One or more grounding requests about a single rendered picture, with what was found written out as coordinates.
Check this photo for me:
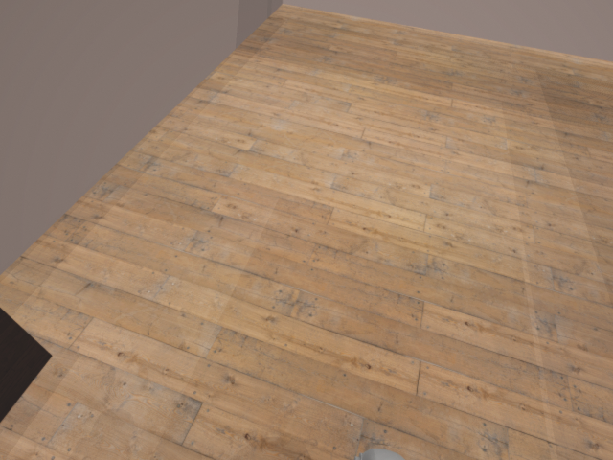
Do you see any cupboard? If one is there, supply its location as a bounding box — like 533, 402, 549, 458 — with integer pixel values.
0, 308, 52, 423

